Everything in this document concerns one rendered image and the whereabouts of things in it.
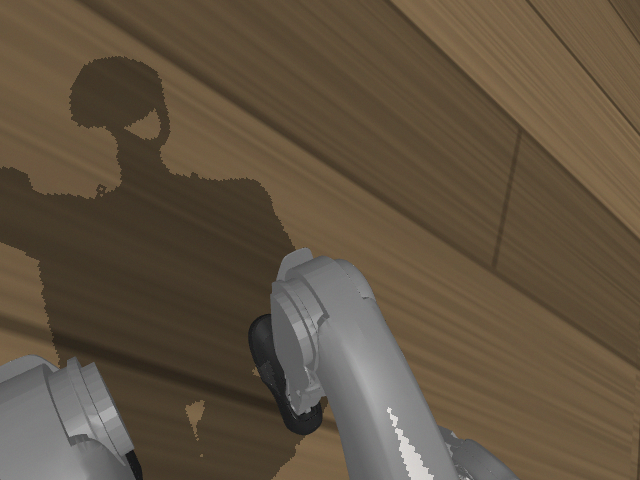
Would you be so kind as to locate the right robot foot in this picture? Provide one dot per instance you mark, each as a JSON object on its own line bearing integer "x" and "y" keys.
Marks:
{"x": 260, "y": 338}

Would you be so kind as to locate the right robot hand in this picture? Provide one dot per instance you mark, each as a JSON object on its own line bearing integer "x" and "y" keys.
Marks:
{"x": 474, "y": 462}

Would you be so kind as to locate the left robot foot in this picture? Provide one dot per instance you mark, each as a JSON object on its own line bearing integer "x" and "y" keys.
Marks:
{"x": 134, "y": 464}

